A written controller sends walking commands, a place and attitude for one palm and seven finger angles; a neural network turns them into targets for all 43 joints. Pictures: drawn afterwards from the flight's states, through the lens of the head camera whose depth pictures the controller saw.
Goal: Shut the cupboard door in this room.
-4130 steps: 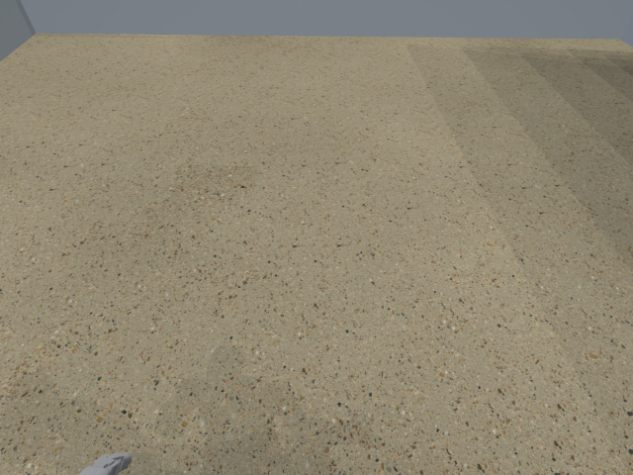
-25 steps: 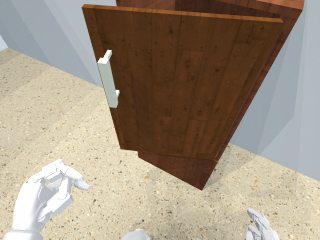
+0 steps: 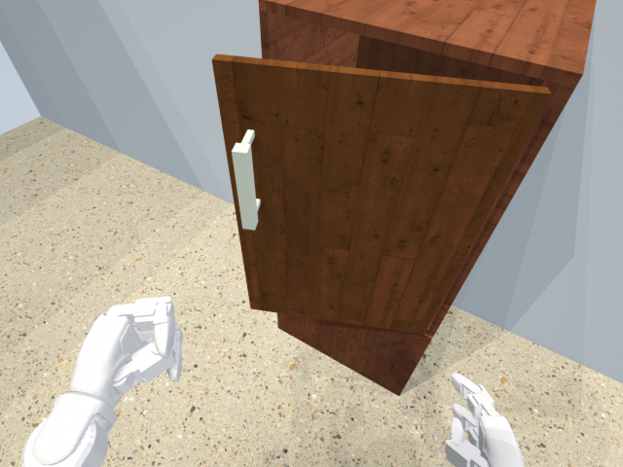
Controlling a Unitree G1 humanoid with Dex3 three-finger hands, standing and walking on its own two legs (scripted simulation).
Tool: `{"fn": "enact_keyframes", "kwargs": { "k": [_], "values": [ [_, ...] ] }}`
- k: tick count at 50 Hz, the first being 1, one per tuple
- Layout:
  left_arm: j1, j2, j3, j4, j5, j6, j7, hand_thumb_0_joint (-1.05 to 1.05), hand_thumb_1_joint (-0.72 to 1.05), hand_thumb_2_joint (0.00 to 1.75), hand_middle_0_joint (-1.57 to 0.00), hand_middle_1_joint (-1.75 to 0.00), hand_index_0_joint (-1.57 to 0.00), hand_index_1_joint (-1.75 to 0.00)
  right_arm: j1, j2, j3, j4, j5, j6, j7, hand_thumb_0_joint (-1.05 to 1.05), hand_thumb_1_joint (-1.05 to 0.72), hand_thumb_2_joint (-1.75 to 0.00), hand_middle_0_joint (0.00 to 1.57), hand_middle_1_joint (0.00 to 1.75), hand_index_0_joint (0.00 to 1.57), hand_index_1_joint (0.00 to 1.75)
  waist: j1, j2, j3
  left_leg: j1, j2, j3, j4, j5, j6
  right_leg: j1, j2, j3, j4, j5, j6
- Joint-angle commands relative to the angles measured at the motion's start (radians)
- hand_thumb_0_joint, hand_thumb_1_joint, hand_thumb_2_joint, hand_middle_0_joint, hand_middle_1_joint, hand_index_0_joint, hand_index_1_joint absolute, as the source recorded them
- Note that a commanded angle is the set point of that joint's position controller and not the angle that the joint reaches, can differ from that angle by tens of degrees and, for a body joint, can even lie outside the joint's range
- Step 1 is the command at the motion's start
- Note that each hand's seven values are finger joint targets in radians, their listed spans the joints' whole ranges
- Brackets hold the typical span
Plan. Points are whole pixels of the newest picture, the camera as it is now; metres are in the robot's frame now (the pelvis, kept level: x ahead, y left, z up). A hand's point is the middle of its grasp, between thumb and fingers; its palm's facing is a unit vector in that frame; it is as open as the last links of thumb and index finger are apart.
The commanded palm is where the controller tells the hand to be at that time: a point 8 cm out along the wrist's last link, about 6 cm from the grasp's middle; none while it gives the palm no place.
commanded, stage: raise the hand and make a fist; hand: left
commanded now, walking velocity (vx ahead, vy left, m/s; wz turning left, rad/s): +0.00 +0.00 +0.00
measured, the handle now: (249, 181) +0.49 +0.14 +0.11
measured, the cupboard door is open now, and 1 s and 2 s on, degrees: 22 22 22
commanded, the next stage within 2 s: bring the fist close to the handle in 0.46 s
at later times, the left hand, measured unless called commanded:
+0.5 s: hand (169, 334) +0.22 +0.18 +0.12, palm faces +0.00 -1.00 -0.05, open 3.1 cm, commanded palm +0.20 +0.23 +0.11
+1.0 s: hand (217, 287) +0.30 +0.15 +0.10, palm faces -0.09 -1.00 -0.01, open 3.1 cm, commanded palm +0.28 +0.21 +0.11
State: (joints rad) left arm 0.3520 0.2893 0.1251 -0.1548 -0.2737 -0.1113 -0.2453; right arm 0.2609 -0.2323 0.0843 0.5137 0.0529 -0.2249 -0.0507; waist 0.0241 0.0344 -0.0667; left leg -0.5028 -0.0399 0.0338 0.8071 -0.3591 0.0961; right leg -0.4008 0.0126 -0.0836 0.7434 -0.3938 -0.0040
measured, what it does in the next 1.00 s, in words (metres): stands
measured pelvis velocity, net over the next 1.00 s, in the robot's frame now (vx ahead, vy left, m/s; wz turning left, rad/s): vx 0.00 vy -0.03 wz -0.01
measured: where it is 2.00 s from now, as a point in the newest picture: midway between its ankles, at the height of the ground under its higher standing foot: outside the picture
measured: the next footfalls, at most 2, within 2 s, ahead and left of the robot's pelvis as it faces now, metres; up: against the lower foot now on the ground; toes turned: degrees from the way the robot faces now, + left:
none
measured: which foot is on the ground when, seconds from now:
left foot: down 0.00-1.00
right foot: down 0.00-1.00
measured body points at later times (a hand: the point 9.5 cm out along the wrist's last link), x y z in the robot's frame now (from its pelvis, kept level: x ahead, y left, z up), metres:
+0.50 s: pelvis +0.00 -0.02 +0.01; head -0.01 -0.01 +0.46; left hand +0.22 +0.23 +0.12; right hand +0.17 -0.24 -0.05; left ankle +0.04 +0.05 -0.71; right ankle +0.00 -0.12 -0.71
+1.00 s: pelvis +0.00 -0.03 +0.01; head +0.01 -0.04 +0.46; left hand +0.30 +0.20 +0.10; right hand +0.15 -0.27 -0.07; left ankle +0.04 +0.05 -0.71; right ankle +0.00 -0.12 -0.71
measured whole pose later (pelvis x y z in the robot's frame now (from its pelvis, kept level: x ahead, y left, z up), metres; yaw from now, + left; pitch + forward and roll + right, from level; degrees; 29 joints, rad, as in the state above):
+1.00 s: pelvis +0.00 -0.03 +0.01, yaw -1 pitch +2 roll -1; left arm -0.02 0.29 0.17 0.20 -0.29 -0.10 -0.28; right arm 0.26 -0.27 0.06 0.60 0.06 -0.20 -0.06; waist -0.01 0.04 -0.04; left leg -0.45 -0.03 0.04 0.72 -0.31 0.06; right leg -0.37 0.03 -0.08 0.69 -0.37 -0.04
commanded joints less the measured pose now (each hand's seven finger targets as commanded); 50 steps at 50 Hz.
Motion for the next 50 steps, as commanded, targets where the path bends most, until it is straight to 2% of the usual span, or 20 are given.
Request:
{"fn": "enact_keyframes", "kwargs": {
  "k": [1,3,6,8,10,13,15,19,23,25,27,30,34,37,39,40,42,44,45,50],
  "values": [
    [-0.216,0.139,0.137,-0.302,-0.033,-0.117,0.035,0.0,0.9,0.9,-1.3,-1.5,-1.3,-1.5,-0.078,-0.133,-0.063,-0.132,-0.002,-0.069,-0.012,0.0,-0.9,-0.9,0.2,0.3,0.2,0.3,-0.003,0.1,-0.136,0.232,0.083,-0.189,-0.242,0.127,-0.107,-0.032,0.022,0.008,-0.1,0.153,-0.038],
    [-0.213,0.114,0.113,-0.241,-0.033,-0.102,0.022,0.0,0.9,0.9,-1.3,-1.5,-1.3,-1.5,-0.075,-0.141,-0.065,-0.114,0.002,-0.071,-0.01,0.0,-0.9,-0.9,0.2,0.3,0.2,0.3,-0.014,0.082,-0.099,0.228,0.085,-0.193,-0.253,0.108,-0.105,-0.036,0.022,0.007,-0.117,0.151,-0.034],
    [-0.128,0.054,0.053,-0.102,-0.032,-0.021,-0.025,0.0,0.9,0.9,-1.3,-1.5,-1.3,-1.5,-0.072,-0.152,-0.072,-0.112,0.014,-0.068,-0.006,0.0,-0.9,-0.9,0.2,0.3,0.2,0.3,-0.011,0.02,-0.031,0.18,0.079,-0.184,-0.276,0.049,-0.095,-0.027,0.016,0.008,-0.15,0.14,-0.03],
    [-0.123,0.065,0.056,-0.095,-0.03,0.021,-0.049,0.0,0.9,0.9,-1.3,-1.5,-1.3,-1.5,-0.077,-0.159,-0.076,-0.119,0.017,-0.065,-0.008,0.0,-0.9,-0.9,0.2,0.3,0.2,0.3,-0.005,-0.007,-0.027,0.173,0.074,-0.179,-0.284,0.043,-0.091,-0.009,0.014,0.011,-0.16,0.144,-0.029],
    [-0.131,0.115,0.104,-0.11,-0.027,0.039,-0.045,0.0,0.9,0.9,-1.3,-1.5,-1.3,-1.5,-0.086,-0.162,-0.077,-0.125,0.012,-0.062,-0.011,0.0,-0.9,-0.9,0.2,0.3,0.2,0.3,0.006,-0.029,-0.04,0.171,0.069,-0.17,-0.283,0.058,-0.084,0.017,0.012,0.017,-0.169,0.151,-0.032],
    [-0.194,0.148,0.154,-0.234,-0.034,-0.01,-0.012,0.0,0.9,0.9,-1.3,-1.5,-1.3,-1.5,-0.096,-0.151,-0.077,-0.14,0.0,-0.065,-0.012,0.0,-0.9,-0.9,0.2,0.3,0.2,0.3,0.014,0.0,-0.118,0.222,0.061,-0.153,-0.273,0.114,-0.081,0.035,0.014,0.021,-0.164,0.168,-0.03],
    [-0.23,0.182,0.186,-0.287,-0.036,-0.07,0.021,0.0,0.9,0.9,-1.3,-1.5,-1.3,-1.5,-0.09,-0.149,-0.075,-0.127,-0.01,-0.069,-0.011,0.0,-0.9,-0.9,0.2,0.3,0.2,0.3,0.013,0.013,-0.131,0.233,0.062,-0.149,-0.262,0.143,-0.083,0.041,0.018,0.025,-0.16,0.176,-0.034],
    [-0.211,0.111,0.128,-0.249,-0.032,-0.143,0.034,0.0,0.9,0.9,-1.3,-1.5,-1.3,-1.5,-0.08,-0.141,-0.075,-0.101,-0.006,-0.079,0.0,0.0,-0.9,-0.9,0.2,0.3,0.2,0.3,-0.009,0.079,-0.105,0.24,0.061,-0.141,-0.25,0.135,-0.087,0.005,0.017,0.026,-0.154,0.17,-0.034],
    [-0.141,0.073,0.067,-0.116,-0.021,-0.08,-0.014,0.0,0.9,0.9,-1.3,-1.5,-1.3,-1.5,-0.078,-0.156,-0.08,-0.095,0.005,-0.073,0.002,0.0,-0.9,-0.9,0.2,0.3,0.2,0.3,-0.018,0.045,-0.031,0.176,0.056,-0.136,-0.252,0.052,-0.075,-0.007,0.008,0.036,-0.177,0.128,-0.03],
    [-0.119,0.096,0.082,-0.092,-0.024,-0.043,-0.037,0.0,0.9,0.9,-1.3,-1.5,-1.3,-1.5,-0.079,-0.164,-0.086,-0.1,0.009,-0.07,-0.002,0.0,-0.9,-0.9,0.2,0.3,0.2,0.3,-0.012,-0.011,-0.043,0.165,0.051,-0.128,-0.24,0.074,-0.066,0.02,0.004,0.051,-0.188,0.142,-0.029],
    [-0.145,0.12,0.105,-0.135,-0.033,-0.027,-0.044,0.0,0.9,0.9,-1.3,-1.5,-1.3,-1.5,-0.09,-0.16,-0.085,-0.119,0.008,-0.066,-0.008,0.0,-0.9,-0.9,0.2,0.3,0.2,0.3,-0.007,-0.026,-0.07,0.167,0.046,-0.115,-0.23,0.094,-0.062,0.031,0.001,0.055,-0.19,0.145,-0.024],
    [-0.27,0.188,0.179,-0.183,-0.049,-0.062,-0.018,0.0,0.9,0.9,-1.3,-1.5,-1.3,-1.5,-0.094,-0.16,-0.08,-0.106,-0.002,-0.059,-0.018,0.0,-0.9,-0.9,0.2,0.3,0.2,0.3,-0.011,-0.03,-0.081,0.167,0.044,-0.109,-0.214,0.11,-0.06,0.035,0.002,0.068,-0.191,0.135,-0.025],
    [-0.418,0.153,0.159,-0.132,-0.052,-0.138,0.011,0.0,0.9,0.9,-1.3,-1.5,-1.3,-1.5,-0.098,-0.149,-0.074,-0.082,0.001,-0.063,-0.022,0.0,-0.9,-0.9,0.2,0.3,0.2,0.3,-0.034,0.019,-0.068,0.183,0.046,-0.117,-0.215,0.067,-0.064,-0.016,0.005,0.063,-0.181,0.086,-0.026],
    [-0.488,0.134,0.106,-0.023,-0.039,-0.135,-0.007,0.0,0.9,0.9,-1.3,-1.5,-1.3,-1.5,-0.092,-0.155,-0.074,-0.058,0.009,-0.063,-0.022,0.0,-0.9,-0.9,0.2,0.3,0.2,0.3,-0.051,0.048,-0.058,0.169,0.043,-0.112,-0.206,0.041,-0.062,-0.026,-0.004,0.083,-0.191,0.066,-0.025],
    [-0.485,0.132,0.087,0.049,-0.036,-0.104,-0.036,0.0,0.9,0.9,-1.3,-1.5,-1.3,-1.5,-0.087,-0.161,-0.076,-0.057,0.013,-0.061,-0.024,0.0,-0.9,-0.9,0.2,0.3,0.2,0.3,-0.046,0.039,-0.078,0.164,0.04,-0.111,-0.203,0.05,-0.061,-0.011,-0.011,0.091,-0.196,0.077,-0.024],
    [-0.461,0.154,0.104,0.11,-0.035,-0.08,-0.049,0.0,0.9,0.9,-1.3,-1.5,-1.3,-1.5,-0.079,-0.168,-0.08,-0.053,0.015,-0.056,-0.025,0.0,-0.9,-0.9,0.2,0.3,0.2,0.3,-0.04,-0.006,-0.084,0.144,0.041,-0.104,-0.187,0.068,-0.059,0.006,-0.017,0.112,-0.206,0.085,-0.02],
    [-0.522,0.136,0.075,0.13,-0.034,-0.049,-0.064,0.0,0.9,0.9,-1.3,-1.5,-1.3,-1.5,-0.083,-0.166,-0.079,-0.063,0.019,-0.047,-0.027,0.0,-0.9,-0.9,0.2,0.3,0.2,0.3,-0.038,-0.011,-0.106,0.141,0.039,-0.096,-0.185,0.092,-0.059,0.017,-0.025,0.116,-0.203,0.106,-0.017],
    [-0.554,0.153,0.101,0.126,-0.04,-0.035,-0.059,0.0,0.9,0.9,-1.3,-1.5,-1.3,-1.5,-0.087,-0.165,-0.082,-0.073,0.017,-0.044,-0.025,0.0,-0.9,-0.9,0.2,0.3,0.2,0.3,-0.026,-0.023,-0.135,0.161,0.038,-0.096,-0.19,0.12,-0.058,0.03,-0.022,0.105,-0.195,0.145,-0.017],
    [-0.562,0.192,0.141,0.133,-0.043,-0.036,-0.048,0.0,0.9,0.9,-1.3,-1.5,-1.3,-1.5,-0.085,-0.169,-0.082,-0.071,0.014,-0.041,-0.025,0.0,-0.9,-0.9,0.2,0.3,0.2,0.3,-0.014,-0.036,-0.151,0.155,0.04,-0.096,-0.187,0.135,-0.059,0.05,-0.023,0.11,-0.191,0.159,-0.019],
    [-0.664,0.236,0.211,0.142,-0.038,-0.093,0.017,0.0,0.9,0.9,-1.3,-1.5,-1.3,-1.5,-0.085,-0.162,-0.081,-0.066,0.005,-0.024,-0.017,0.0,-0.9,-0.9,0.2,0.3,0.2,0.3,-0.005,-0.044,-0.179,0.172,0.042,-0.082,-0.194,0.183,-0.06,0.063,-0.014,0.096,-0.166,0.22,-0.019]
  ]
}}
